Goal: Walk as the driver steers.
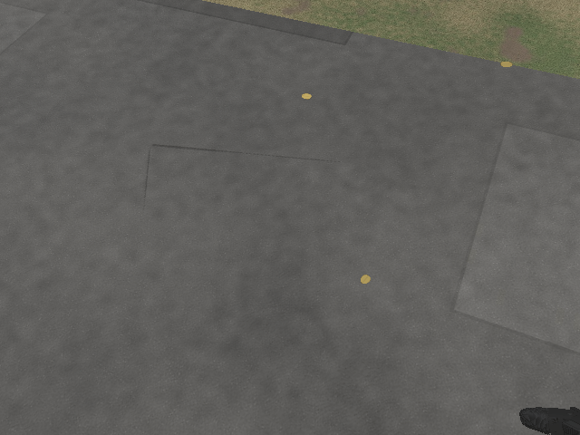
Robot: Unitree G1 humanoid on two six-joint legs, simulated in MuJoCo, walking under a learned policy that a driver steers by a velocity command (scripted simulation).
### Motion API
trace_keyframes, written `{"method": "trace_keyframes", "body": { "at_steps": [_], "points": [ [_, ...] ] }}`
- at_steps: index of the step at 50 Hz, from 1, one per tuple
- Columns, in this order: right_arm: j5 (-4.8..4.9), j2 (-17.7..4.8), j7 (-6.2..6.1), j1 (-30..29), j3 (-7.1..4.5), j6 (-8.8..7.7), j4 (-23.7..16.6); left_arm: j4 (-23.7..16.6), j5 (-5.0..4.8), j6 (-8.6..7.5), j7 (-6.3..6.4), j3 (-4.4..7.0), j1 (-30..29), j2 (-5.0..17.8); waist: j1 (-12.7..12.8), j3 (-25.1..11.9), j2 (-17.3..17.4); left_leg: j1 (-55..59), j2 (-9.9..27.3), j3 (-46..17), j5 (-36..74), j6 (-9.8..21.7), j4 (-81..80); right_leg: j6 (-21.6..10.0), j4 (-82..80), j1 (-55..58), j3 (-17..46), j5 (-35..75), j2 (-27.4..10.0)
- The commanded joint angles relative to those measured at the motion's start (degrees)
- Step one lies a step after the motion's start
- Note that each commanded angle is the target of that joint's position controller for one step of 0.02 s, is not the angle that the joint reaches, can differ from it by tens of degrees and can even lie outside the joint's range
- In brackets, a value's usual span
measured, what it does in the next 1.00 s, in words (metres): walks ahead, turning left: left foot, then right foot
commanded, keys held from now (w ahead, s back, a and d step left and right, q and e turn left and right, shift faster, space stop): no key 0.12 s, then q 0.48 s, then w+q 0.40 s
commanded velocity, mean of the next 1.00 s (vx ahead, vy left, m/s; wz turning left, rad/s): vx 0.12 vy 0.00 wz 0.27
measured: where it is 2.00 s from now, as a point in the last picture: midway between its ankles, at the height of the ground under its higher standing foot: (226, 345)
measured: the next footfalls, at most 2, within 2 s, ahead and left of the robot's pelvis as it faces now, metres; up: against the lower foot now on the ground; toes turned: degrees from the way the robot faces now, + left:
left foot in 0.08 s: +0.16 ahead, +0.12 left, +0.00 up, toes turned -6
right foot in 0.40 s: +0.10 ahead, -0.12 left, +0.00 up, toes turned +7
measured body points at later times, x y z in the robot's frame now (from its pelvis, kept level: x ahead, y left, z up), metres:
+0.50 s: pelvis +0.07 +0.00 -0.01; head +0.10 -0.01 +0.44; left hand +0.17 +0.29 -0.11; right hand +0.23 -0.27 -0.12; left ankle +0.10 +0.12 -0.72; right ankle +0.06 -0.12 -0.74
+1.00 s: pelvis +0.14 +0.07 +0.01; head +0.15 +0.11 +0.45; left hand +0.20 +0.39 -0.09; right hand +0.30 -0.16 -0.09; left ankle +0.05 +0.13 -0.74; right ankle +0.25 -0.06 -0.67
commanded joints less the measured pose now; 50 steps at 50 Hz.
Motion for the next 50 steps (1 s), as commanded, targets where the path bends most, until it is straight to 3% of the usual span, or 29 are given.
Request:
{"method": "trace_keyframes", "body": {
  "at_steps": [1, 3, 4, 5, 6, 7, 8, 9, 11, 14, 17, 20, 21, 22, 23, 24, 25, 27, 30, 35, 38, 39, 40, 41, 42, 43, 44, 46, 50],
  "points": [
    [0.06, -6.20, 0.53, -1.22, -1.90, -1.45, -3.89, -3.91, 0.23, -0.05, 0.39, 2.20, -1.05, 8.65, -0.56, -6.98, -9.43, 3.83, -0.96, 1.19, -0.56, 1.34, -4.51, -6.35, 1.48, 5.39, 12.30, 34.28, -14.49],
    [-0.19, -6.32, 0.70, 1.34, -2.22, -2.32, -3.39, -4.19, 0.14, -0.31, 0.35, 1.64, -2.73, 7.72, -2.85, -7.17, -9.66, 11.60, -1.03, 2.46, 7.49, 3.95, -13.50, -4.33, 5.14, 4.24, 12.76, 32.55, -12.11],
    [-1.16, -8.20, 0.34, 2.89, -2.60, -2.87, -3.70, -4.59, 0.70, -0.84, 0.23, 1.13, -2.18, 6.15, -3.43, -9.49, -7.15, 19.56, 3.32, -1.14, 20.43, 6.50, -15.89, -2.00, 9.66, 1.74, 11.36, 30.33, -8.85],
    [-2.45, -12.09, -0.19, 5.64, -3.07, -2.93, -4.23, -5.68, 2.28, -1.40, 0.24, 0.16, 0.32, 3.60, -2.44, -15.45, 3.37, 32.49, 14.54, -12.45, 45.82, 12.62, -12.56, 0.98, 21.14, -6.17, 6.91, 10.02, -3.25],
    [-2.69, -9.68, 0.08, 7.77, -2.39, -2.22, -2.29, -5.15, 1.92, -1.20, 0.19, 0.00, 5.02, 3.73, -0.37, -19.01, 13.43, 36.64, 24.18, -25.99, 50.79, 23.01, -13.39, 4.77, 31.98, -13.81, 4.93, -24.66, 2.04],
    [-0.82, -5.30, 0.53, 6.27, -0.96, -2.21, -2.28, -2.96, 1.57, -0.53, 0.15, 1.03, 6.63, 7.67, -0.12, -16.19, 7.01, 31.78, 23.45, -26.78, 38.63, 23.62, -14.89, 6.76, 36.52, -14.46, 6.43, -25.18, -0.91],
    [-0.29, -3.36, 0.83, 4.39, -0.26, -2.14, -2.24, -2.27, 1.26, 0.21, 0.21, 1.39, 3.78, 8.17, -0.60, -12.20, 4.58, 28.70, 19.38, -21.11, 29.77, 20.93, -15.16, 8.05, 37.93, -15.29, 5.32, -22.14, -2.30],
    [-0.22, -2.73, 1.25, 2.60, 0.27, -1.86, -1.78, -1.48, 1.36, 0.93, 0.27, 1.09, 2.91, 6.52, 0.04, -10.14, 3.58, 25.60, 15.97, -17.69, 21.12, 18.37, -16.51, 8.89, 34.89, -14.84, 3.52, -19.96, -3.81],
    [0.29, -5.76, 1.21, -0.16, -0.44, -0.72, -1.72, -1.77, 1.64, 1.49, 0.03, 0.65, 0.76, 4.73, 0.44, -6.08, 6.30, 19.49, 11.93, -14.57, 12.36, 15.96, -18.97, 9.90, 24.63, -11.54, -0.77, -15.62, -5.47],
    [0.46, -9.90, 0.22, 2.21, -2.12, 0.66, -1.86, -1.37, 1.08, 0.57, 0.21, 0.29, -1.27, 3.26, -1.99, -7.60, 7.78, 21.07, 10.13, -14.36, 13.10, 16.23, -18.39, 9.46, 14.75, -7.75, -4.00, -10.17, -3.18],
    [1.13, -10.43, -0.44, 2.47, -2.49, 1.30, -2.16, -0.78, 0.89, 0.08, 0.51, 0.72, -1.33, 3.71, -2.24, -9.00, 7.93, 21.73, 10.80, -17.49, 8.57, 16.35, -18.49, 8.03, 9.16, -5.97, -3.95, -5.01, -2.61],
    [2.03, -9.33, -1.45, 1.65, -2.33, 2.41, -2.56, 0.01, 1.28, -0.88, 0.01, 1.10, 0.08, 3.61, -0.58, -8.53, 7.13, 16.57, 8.31, -17.21, 2.53, 13.11, -16.78, 5.23, -1.75, 0.94, -4.96, 4.12, -2.88],
    [1.83, -8.21, -1.69, 2.28, -2.02, 2.45, -2.75, -0.23, 1.86, -1.17, 0.06, 1.60, 0.96, 5.55, -0.52, -8.97, 4.25, 11.63, 6.61, -15.37, -0.53, 10.79, -13.65, 3.12, -3.00, 5.42, -1.78, 6.37, -7.51],
    [1.54, -5.99, -1.62, 1.71, -1.66, 2.28, -4.26, 0.36, 2.47, -0.93, 0.04, 2.76, 0.75, 9.72, -2.36, -6.27, -8.29, 5.21, 0.17, -6.60, -8.48, 7.31, -7.09, -1.61, -5.20, 3.96, 5.26, 5.83, -13.62],
    [1.33, -6.52, -1.41, 2.07, -1.66, 2.00, -4.25, -0.67, 3.27, -1.06, -0.12, 2.69, -1.01, 9.09, -1.64, -4.59, -15.23, 2.29, -3.71, -0.43, -16.89, 4.92, 2.27, -7.51, -9.09, 2.24, 12.91, 11.76, -21.37],
    [1.17, -8.68, -1.27, 3.27, -2.73, 1.87, -3.70, -2.13, 4.00, -1.50, 0.11, 2.02, -3.19, 7.07, -1.23, -4.36, -14.28, -0.10, -2.42, -0.02, -24.94, 3.35, 15.54, -11.35, -9.27, 2.01, 14.97, 21.38, -26.04],
    [1.56, -9.62, -1.20, 5.72, -3.57, 2.19, -2.39, -2.68, 3.68, -1.92, 0.43, 1.47, -4.61, 5.71, -2.42, -4.65, -10.42, -0.86, -1.91, -1.31, -25.27, 2.55, 23.20, -11.29, -7.81, 2.35, 12.16, 27.78, -25.19],
    [1.61, -7.45, -1.26, 7.96, -3.30, 3.35, -1.38, -2.52, 1.67, -2.54, 0.61, 1.36, -6.85, 5.20, -3.53, -3.75, -7.83, -4.31, -0.23, -1.60, -19.98, 0.78, 26.03, -8.36, -4.98, 5.69, 4.96, 33.79, -21.99],
    [1.92, -5.07, -0.47, 4.47, -2.19, 3.86, -3.71, -1.52, 1.44, -1.63, 0.80, 1.85, -4.46, 6.13, -1.13, -4.16, -9.76, -4.18, 1.08, 2.47, -15.62, -1.33, 20.03, -8.29, -4.38, 9.15, -0.57, 36.53, -20.05],
    [2.09, -5.44, 1.50, 0.63, -1.31, 3.96, -7.48, -0.77, 0.57, -1.58, -0.29, 3.09, -1.75, 9.56, 1.79, -4.06, -11.36, 5.57, 2.23, 7.87, -15.03, 1.65, 4.56, -7.83, -9.91, 4.99, -2.14, 5.14, -21.34],
    [1.89, -6.22, 1.62, 6.49, -1.84, 3.34, -5.81, -0.23, -0.85, -2.68, -1.50, 3.18, -3.19, 9.86, -2.09, -3.16, -10.22, 16.23, 0.03, 11.15, -9.34, 5.52, -7.79, -5.60, -6.53, -0.47, -4.80, -0.91, -21.14],
    [2.02, -7.38, 1.26, 11.76, -2.62, 3.16, -3.69, 0.13, -0.74, -3.05, -1.73, 2.61, -2.75, 7.99, -4.20, -4.66, -8.05, 24.89, -1.60, 11.43, -8.62, 6.95, -10.41, -3.89, -0.85, -5.05, -7.64, -0.90, -19.32],
    [2.54, -10.42, 0.72, 19.44, -4.14, 2.87, -1.77, -0.11, 0.46, -3.55, -1.95, 1.50, -3.08, 4.64, -7.51, -7.87, -1.05, 36.76, 2.15, 3.49, -8.51, 9.65, -12.50, -0.29, 13.98, -13.30, -13.02, -0.16, -15.76],
    [1.89, -19.23, 0.30, 23.26, -5.84, 1.80, -2.78, -5.99, 2.42, -4.70, -2.00, -0.04, -7.70, 0.08, -7.87, -8.87, 16.50, 45.70, 19.12, -30.68, -15.10, 21.12, -19.84, 5.36, 35.96, -35.84, -15.43, -17.81, -5.43],
    [1.09, -15.42, 1.02, 23.63, -4.59, -0.09, -3.29, -6.97, 0.52, -6.24, -2.11, 0.70, -11.68, 3.69, -10.49, -8.42, 9.12, 43.32, 23.17, -39.87, -22.26, 27.02, -26.12, 5.14, 43.57, -42.43, -4.42, -19.33, -5.22],
    [0.88, -11.74, 0.98, 20.70, -3.33, -1.23, -3.27, -7.13, -1.09, -7.11, -2.72, 1.32, -11.63, 5.98, -8.11, -2.80, 7.99, 40.28, 22.05, -35.07, -22.81, 25.51, -27.00, 3.78, 43.88, -44.52, -3.22, -13.97, -7.77],
    [1.14, -9.11, 0.83, 18.32, -2.52, -1.80, -3.59, -5.84, -0.54, -7.66, -2.92, 1.63, -10.14, 6.94, -6.42, 0.10, 5.19, 36.98, 18.94, -28.83, -19.27, 23.06, -26.49, 3.13, 41.66, -42.86, -3.53, -8.34, -9.48],
    [1.05, -7.96, 0.04, 14.75, -1.76, -1.56, -4.60, -4.79, 1.80, -8.18, -2.98, 2.06, -8.88, 7.11, -4.03, 1.05, 4.04, 31.79, 14.32, -19.92, -7.07, 19.84, -26.75, 3.91, 34.50, -37.28, -4.01, -0.37, -10.66],
    [0.93, -9.65, -1.49, 15.73, -2.24, -1.35, -4.52, -4.60, 1.85, -7.88, -3.39, 0.80, -10.94, 3.15, -4.05, -0.04, 2.81, 26.44, 9.93, -11.38, 5.43, 18.24, -26.89, 7.24, 21.45, -30.37, -6.65, 11.02, -7.48]
  ]
}}
Keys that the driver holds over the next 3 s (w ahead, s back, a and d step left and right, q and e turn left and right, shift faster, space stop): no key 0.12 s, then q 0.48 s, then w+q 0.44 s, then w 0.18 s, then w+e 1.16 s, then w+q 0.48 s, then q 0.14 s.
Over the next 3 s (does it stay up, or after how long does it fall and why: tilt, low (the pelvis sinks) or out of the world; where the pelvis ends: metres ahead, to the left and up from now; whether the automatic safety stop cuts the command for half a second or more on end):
stays up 1.17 0.28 0.00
